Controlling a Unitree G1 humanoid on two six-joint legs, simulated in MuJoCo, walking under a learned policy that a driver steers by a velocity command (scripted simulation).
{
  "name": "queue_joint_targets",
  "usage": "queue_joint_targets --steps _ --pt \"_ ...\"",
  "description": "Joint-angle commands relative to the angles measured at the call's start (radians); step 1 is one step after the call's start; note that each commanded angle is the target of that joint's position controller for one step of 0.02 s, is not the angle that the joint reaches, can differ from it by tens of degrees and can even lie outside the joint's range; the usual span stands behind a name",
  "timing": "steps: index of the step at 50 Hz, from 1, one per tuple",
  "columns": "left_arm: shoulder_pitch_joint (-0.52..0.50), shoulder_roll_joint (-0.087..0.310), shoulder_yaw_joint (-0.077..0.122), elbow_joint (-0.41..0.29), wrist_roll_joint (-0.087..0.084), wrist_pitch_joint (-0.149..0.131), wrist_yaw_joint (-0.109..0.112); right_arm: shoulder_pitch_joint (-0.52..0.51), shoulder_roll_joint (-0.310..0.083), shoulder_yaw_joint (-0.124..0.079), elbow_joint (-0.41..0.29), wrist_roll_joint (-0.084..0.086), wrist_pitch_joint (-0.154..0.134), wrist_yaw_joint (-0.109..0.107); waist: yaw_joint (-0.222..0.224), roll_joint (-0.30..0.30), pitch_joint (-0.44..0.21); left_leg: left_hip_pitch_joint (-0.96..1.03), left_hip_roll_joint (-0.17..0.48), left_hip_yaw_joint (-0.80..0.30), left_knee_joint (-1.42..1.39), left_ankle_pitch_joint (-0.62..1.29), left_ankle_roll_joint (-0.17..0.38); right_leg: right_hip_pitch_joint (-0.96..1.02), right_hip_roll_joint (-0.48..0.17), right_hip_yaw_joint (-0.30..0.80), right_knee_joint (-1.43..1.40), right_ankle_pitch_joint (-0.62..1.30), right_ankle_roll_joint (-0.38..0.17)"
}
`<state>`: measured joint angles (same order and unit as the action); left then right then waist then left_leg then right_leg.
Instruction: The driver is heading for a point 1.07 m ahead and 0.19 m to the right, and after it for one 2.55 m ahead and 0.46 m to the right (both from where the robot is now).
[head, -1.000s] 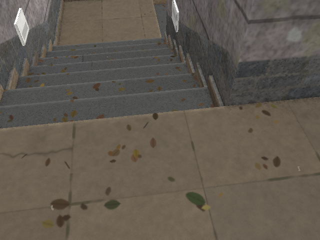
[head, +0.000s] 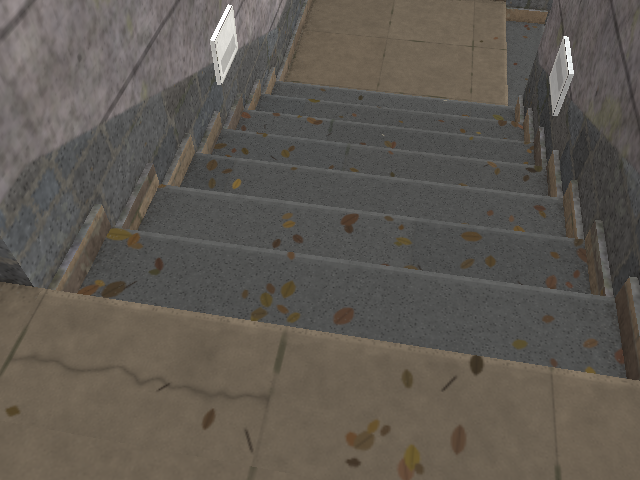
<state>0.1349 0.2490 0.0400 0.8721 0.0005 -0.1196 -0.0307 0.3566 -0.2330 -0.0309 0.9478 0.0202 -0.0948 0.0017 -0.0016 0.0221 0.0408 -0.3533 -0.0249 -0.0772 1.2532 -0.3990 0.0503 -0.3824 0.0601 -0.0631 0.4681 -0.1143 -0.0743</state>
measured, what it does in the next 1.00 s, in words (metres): walks ahead, turning right: left foot, then right foot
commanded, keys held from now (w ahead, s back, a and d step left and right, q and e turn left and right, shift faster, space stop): no key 0.20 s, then e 0.54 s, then no key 0.18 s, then w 0.08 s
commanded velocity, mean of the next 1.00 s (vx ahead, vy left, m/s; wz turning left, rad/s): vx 0.09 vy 0.00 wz -0.27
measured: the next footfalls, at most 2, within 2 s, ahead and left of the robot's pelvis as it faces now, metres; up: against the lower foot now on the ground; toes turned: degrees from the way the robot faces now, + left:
left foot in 0.30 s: +0.26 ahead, +0.14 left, +0.00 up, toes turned -2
right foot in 0.68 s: +0.16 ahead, -0.10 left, +0.00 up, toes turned -17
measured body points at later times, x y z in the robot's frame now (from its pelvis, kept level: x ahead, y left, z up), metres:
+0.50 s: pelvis +0.14 +0.03 +0.01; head +0.17 +0.04 +0.45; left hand +0.26 +0.30 -0.13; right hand +0.24 -0.25 -0.10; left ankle +0.22 +0.14 -0.73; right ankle +0.10 -0.09 -0.66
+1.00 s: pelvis +0.14 -0.02 +0.01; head +0.15 -0.05 +0.46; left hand +0.34 +0.19 -0.09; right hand +0.16 -0.31 -0.12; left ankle +0.22 +0.13 -0.69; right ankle +0.12 -0.09 -0.73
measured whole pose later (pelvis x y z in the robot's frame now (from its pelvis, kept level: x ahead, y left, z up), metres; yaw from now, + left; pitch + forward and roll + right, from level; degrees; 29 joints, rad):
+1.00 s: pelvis +0.14 -0.02 +0.01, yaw -20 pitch +2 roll +2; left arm 0.21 0.22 0.04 0.79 0.00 0.00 0.05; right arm 0.14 -0.28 -0.08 0.87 0.01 0.00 -0.04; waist 0.00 0.04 -0.01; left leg -0.45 0.03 -0.03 0.78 -0.30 -0.06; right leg -0.25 0.05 0.04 0.42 -0.20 -0.08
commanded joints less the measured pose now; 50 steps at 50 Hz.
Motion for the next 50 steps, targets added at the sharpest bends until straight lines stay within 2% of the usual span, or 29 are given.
queue_joint_targets --steps 1,3,5,7,11,13,15,16,17,18,19,20,21,24,27,31,33,34,35,36,37,38,39,41,44,46,47,48,50 --pt "0.029 0.050 -0.001 -0.018 0.017 -0.014 -0.010 0.033 -0.090 -0.031 -0.066 -0.008 -0.002 -0.019 -0.024 -0.034 -0.080 -0.170 0.119 -0.019 0.004 0.052 -0.016 0.169 -0.288 0.275 -0.244 0.465 -0.186" --pt "0.047 0.062 -0.003 0.013 0.022 -0.016 -0.007 0.067 -0.040 -0.023 -0.062 -0.010 0.012 -0.026 -0.049 -0.068 -0.072 -0.123 0.113 0.010 -0.104 0.091 -0.038 0.095 -0.258 0.178 -0.259 0.629 -0.193" --pt "0.046 0.100 0.003 0.027 0.027 -0.011 0.009 0.013 -0.031 -0.019 -0.087 -0.021 0.019 -0.032 -0.053 -0.078 -0.080 -0.115 0.113 0.028 -0.278 0.179 -0.059 0.082 -0.238 0.112 -0.252 0.722 -0.190" --pt "0.056 0.123 0.008 0.035 0.018 0.003 0.022 -0.051 -0.024 -0.011 -0.098 -0.027 0.022 -0.032 -0.030 -0.086 -0.112 -0.063 0.099 0.050 -0.440 0.298 -0.066 0.094 -0.210 0.066 -0.233 0.697 -0.165" --pt "0.119 0.134 0.009 0.074 0.002 0.031 0.028 -0.158 -0.060 -0.019 -0.116 -0.020 0.035 -0.030 0.016 -0.095 -0.113 -0.022 0.074 0.043 -0.603 0.379 -0.066 0.153 -0.234 0.110 -0.200 0.514 -0.147" --pt "0.109 0.140 0.011 0.077 -0.011 0.046 0.031 -0.187 -0.082 -0.028 -0.130 -0.026 0.035 -0.034 0.009 -0.101 -0.086 -0.012 0.054 0.046 -0.690 0.346 -0.049 0.170 -0.239 0.165 -0.149 0.406 -0.134" --pt "0.113 0.132 0.013 0.068 -0.026 0.057 0.038 -0.135 -0.130 -0.050 -0.115 -0.036 0.030 -0.044 -0.019 -0.071 -0.084 0.102 0.060 0.041 -0.842 0.501 -0.019 0.152 -0.186 0.206 -0.045 0.237 -0.078" --pt "0.130 0.099 0.004 0.050 -0.012 0.055 0.043 -0.086 -0.189 -0.065 -0.114 -0.046 0.029 -0.054 -0.015 -0.004 -0.141 0.229 0.176 -0.049 -0.810 0.784 0.021 0.088 -0.123 0.176 0.072 0.088 -0.034" --pt "0.231 0.030 -0.008 0.055 0.000 0.050 0.043 -0.068 -0.236 -0.078 -0.116 -0.043 0.047 -0.066 0.028 0.187 -0.208 0.425 0.351 -0.181 -0.776 0.983 0.150 -0.112 -0.011 0.092 0.255 -0.311 0.024" --pt "0.192 0.053 -0.006 0.031 -0.012 0.057 0.051 -0.021 -0.187 -0.069 -0.120 -0.039 0.058 -0.065 -0.038 0.265 -0.253 0.429 0.459 -0.308 -0.842 0.934 0.253 -0.212 0.022 0.061 0.480 -0.583 0.064" --pt "0.147 0.122 0.019 0.012 -0.023 0.072 0.054 -0.029 -0.164 -0.062 -0.134 -0.042 0.057 -0.065 -0.045 0.190 -0.252 0.384 0.449 -0.312 -0.880 0.782 0.263 -0.252 -0.013 0.097 0.664 -0.582 0.075" --pt "0.131 0.124 0.029 0.006 -0.027 0.096 0.061 -0.094 -0.152 -0.058 -0.154 -0.041 0.057 -0.067 -0.020 0.116 -0.230 0.322 0.415 -0.260 -0.898 0.634 0.231 -0.268 -0.051 0.114 0.742 -0.510 0.087" --pt "0.141 0.119 0.037 0.010 -0.023 0.122 0.069 -0.168 -0.138 -0.054 -0.175 -0.032 0.058 -0.068 0.003 0.084 -0.190 0.233 0.379 -0.189 -0.932 0.498 0.201 -0.252 -0.077 0.121 0.747 -0.444 0.105" --pt "0.157 0.071 0.039 -0.013 -0.017 0.163 0.079 -0.242 -0.134 -0.054 -0.166 -0.044 0.071 -0.074 0.034 0.128 -0.114 0.051 0.298 -0.026 -0.989 0.350 0.169 -0.147 -0.079 0.059 0.662 -0.322 0.128" --pt "0.123 0.053 0.033 -0.054 -0.015 0.167 0.067 -0.256 -0.149 -0.060 -0.156 -0.038 0.075 -0.084 0.022 0.140 -0.131 0.059 0.309 0.041 -0.977 0.383 0.171 -0.078 -0.096 0.038 0.488 -0.276 0.117" --pt "0.106 0.087 0.044 -0.097 -0.014 0.168 0.040 -0.254 -0.193 -0.075 -0.142 -0.017 0.080 -0.081 0.011 0.145 -0.166 0.111 0.363 0.047 -0.940 0.377 0.158 0.022 -0.095 0.001 0.302 -0.244 0.075" --pt "0.163 0.100 0.056 -0.084 -0.008 0.172 0.031 -0.273 -0.191 -0.076 -0.136 -0.005 0.088 -0.078 0.047 0.115 -0.159 0.080 0.329 0.101 -0.857 0.291 0.096 0.132 -0.055 -0.041 0.123 -0.144 0.033" --pt "0.208 0.110 0.067 -0.070 -0.003 0.171 0.032 -0.229 -0.161 -0.071 -0.117 -0.007 0.092 -0.073 0.053 0.049 -0.127 -0.003 0.283 0.152 -0.740 0.147 0.027 0.210 -0.053 0.004 0.017 -0.079 -0.001" --pt "0.228 0.220 0.095 -0.084 0.000 0.168 0.052 -0.198 -0.092 -0.056 -0.130 -0.029 0.096 -0.061 0.025 -0.249 -0.069 -0.244 0.148 0.271 -0.414 -0.103 -0.089 0.290 -0.287 0.364 -0.132 0.081 -0.094" --pt "0.214 0.290 0.095 -0.128 0.035 0.149 0.047 -0.297 -0.088 -0.057 -0.195 -0.042 0.087 -0.062 0.038 -0.353 -0.058 -0.402 0.024 0.127 -0.183 -0.290 -0.120 0.226 -0.450 0.628 -0.192 0.231 -0.278" --pt "0.204 0.245 0.088 -0.121 0.043 0.122 0.044 -0.344 -0.123 -0.067 -0.218 -0.027 0.084 -0.064 0.050 -0.234 -0.074 -0.417 0.041 0.032 -0.096 -0.233 -0.098 0.201 -0.421 0.593 -0.214 0.075 -0.282" --pt "0.137 0.228 0.082 -0.134 0.032 0.107 0.049 -0.322 -0.146 -0.078 -0.200 -0.013 0.086 -0.068 0.018 -0.187 -0.054 -0.416 0.062 0.012 -0.090 -0.120 -0.079 0.190 -0.363 0.494 -0.207 0.012 -0.212" --pt "0.064 0.194 0.072 -0.154 0.008 0.103 0.053 -0.281 -0.157 -0.086 -0.170 -0.022 0.095 -0.076 -0.012 -0.122 -0.068 -0.395 0.076 0.004 -0.102 -0.031 -0.078 0.189 -0.315 0.431 -0.186 -0.014 -0.149" --pt "0.029 0.131 0.048 -0.170 0.004 0.104 0.058 -0.237 -0.149 -0.089 -0.140 -0.034 0.101 -0.079 -0.025 -0.140 -0.119 -0.311 0.068 0.017 -0.069 0.062 -0.090 0.181 -0.274 0.333 -0.154 0.181 -0.131" --pt "0.089 0.093 0.029 -0.146 0.012 0.101 0.071 -0.242 -0.108 -0.072 -0.138 -0.022 0.092 -0.071 -0.013 -0.116 -0.141 -0.272 0.064 0.017 -0.187 0.115 -0.099 0.256 -0.258 0.289 -0.137 0.292 -0.145" --pt "0.102 0.105 0.029 -0.129 0.004 0.108 0.087 -0.265 -0.082 -0.056 -0.146 -0.021 0.089 -0.058 0.000 -0.139 -0.134 -0.228 0.072 0.014 -0.367 0.118 -0.113 0.292 -0.257 0.292 -0.139 0.251 -0.139" --pt "0.113 0.113 0.031 -0.122 0.001 0.110 0.090 -0.269 -0.080 -0.051 -0.143 -0.018 0.086 -0.049 0.014 -0.145 -0.142 -0.187 0.073 0.023 -0.442 0.124 -0.116 0.292 -0.254 0.300 -0.167 0.095 -0.141" --pt "0.110 0.138 0.037 -0.118 0.007 0.111 0.088 -0.299 -0.094 -0.050 -0.149 -0.010 0.085 -0.038 0.035 -0.145 -0.118 -0.157 0.061 0.045 -0.506 0.121 -0.117 0.265 -0.252 0.316 -0.202 -0.079 -0.144" --pt "0.129 0.180 0.049 -0.101 -0.001 0.110 0.082 -0.326 -0.121 -0.050 -0.161 -0.002 0.072 -0.023 0.064 -0.187 -0.057 -0.143 0.043 0.075 -0.575 0.070 -0.109 0.239 -0.273 0.392 -0.268 -0.330 -0.161"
